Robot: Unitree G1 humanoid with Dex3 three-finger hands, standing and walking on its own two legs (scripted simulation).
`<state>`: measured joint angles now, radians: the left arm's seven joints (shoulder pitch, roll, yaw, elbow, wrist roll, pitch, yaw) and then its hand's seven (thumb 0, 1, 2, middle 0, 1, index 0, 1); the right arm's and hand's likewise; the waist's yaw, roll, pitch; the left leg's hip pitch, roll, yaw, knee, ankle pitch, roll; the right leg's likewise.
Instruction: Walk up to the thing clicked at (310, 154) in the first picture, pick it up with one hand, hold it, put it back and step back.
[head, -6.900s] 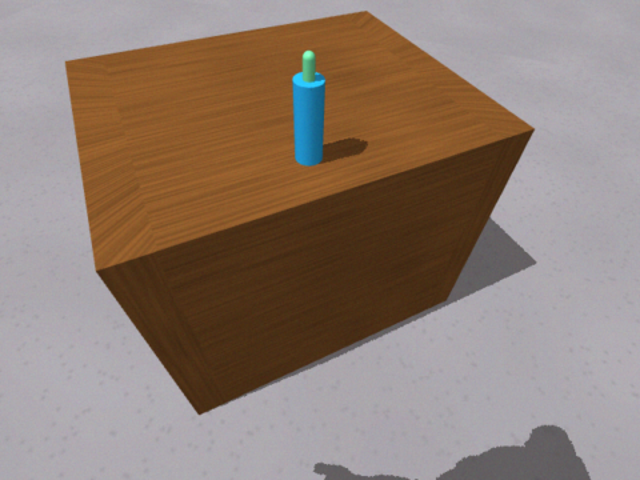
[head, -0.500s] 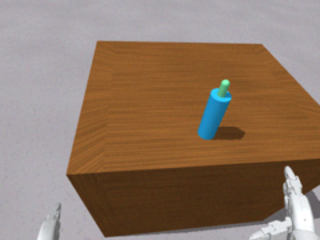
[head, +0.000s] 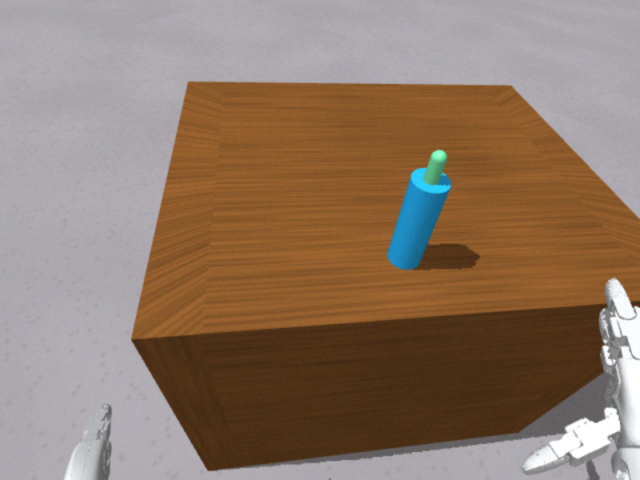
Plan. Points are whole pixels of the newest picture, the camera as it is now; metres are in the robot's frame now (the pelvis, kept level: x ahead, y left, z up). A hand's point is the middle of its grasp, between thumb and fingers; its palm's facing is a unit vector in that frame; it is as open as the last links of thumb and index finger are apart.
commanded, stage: rise first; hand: right
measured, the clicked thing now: (420, 211) +0.46 -0.17 +0.08
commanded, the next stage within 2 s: go down in 0.48 s
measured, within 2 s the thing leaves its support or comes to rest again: neither
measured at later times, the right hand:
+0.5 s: hand (590, 373) +0.18 -0.26 +0.13, palm faces +0.35 +0.83 -0.43, open 17.7 cm
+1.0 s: hand (598, 320) +0.23 -0.29 +0.14, palm faces +0.32 +0.89 -0.32, open 17.6 cm
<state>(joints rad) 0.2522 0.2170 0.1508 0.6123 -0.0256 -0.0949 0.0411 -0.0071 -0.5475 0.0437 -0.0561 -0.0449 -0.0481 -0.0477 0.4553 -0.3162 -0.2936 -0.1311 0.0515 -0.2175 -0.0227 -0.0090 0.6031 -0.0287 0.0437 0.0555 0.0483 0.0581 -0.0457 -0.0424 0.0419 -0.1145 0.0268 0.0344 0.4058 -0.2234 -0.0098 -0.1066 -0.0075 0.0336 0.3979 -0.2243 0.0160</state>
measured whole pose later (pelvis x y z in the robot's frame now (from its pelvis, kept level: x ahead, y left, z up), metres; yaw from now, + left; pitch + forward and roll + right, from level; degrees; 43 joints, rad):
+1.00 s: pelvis -0.01 +0.00 +0.00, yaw -1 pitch -3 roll +0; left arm 0.16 0.21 0.11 0.74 -0.02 -0.11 0.10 -0.01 -0.53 0.04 -0.05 -0.04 -0.05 -0.04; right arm 0.13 -0.40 -0.46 0.09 0.14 -0.28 0.18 -0.01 0.57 -0.04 0.05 0.05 0.05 0.05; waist -0.02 -0.03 0.01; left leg -0.16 0.03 0.05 0.43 -0.22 -0.01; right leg -0.16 -0.01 0.05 0.43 -0.22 0.02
